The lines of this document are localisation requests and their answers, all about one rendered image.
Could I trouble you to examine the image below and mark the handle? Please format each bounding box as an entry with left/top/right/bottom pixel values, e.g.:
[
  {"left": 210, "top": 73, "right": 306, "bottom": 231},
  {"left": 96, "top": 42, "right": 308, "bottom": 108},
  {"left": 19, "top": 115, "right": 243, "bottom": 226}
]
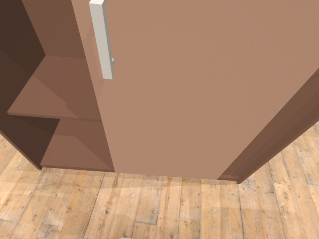
[{"left": 89, "top": 0, "right": 114, "bottom": 79}]

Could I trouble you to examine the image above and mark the wardrobe door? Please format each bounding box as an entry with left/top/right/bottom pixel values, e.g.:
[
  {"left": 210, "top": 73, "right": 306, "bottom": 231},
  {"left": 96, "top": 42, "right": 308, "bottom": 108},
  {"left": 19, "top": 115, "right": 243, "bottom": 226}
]
[
  {"left": 71, "top": 0, "right": 319, "bottom": 180},
  {"left": 222, "top": 68, "right": 319, "bottom": 176}
]

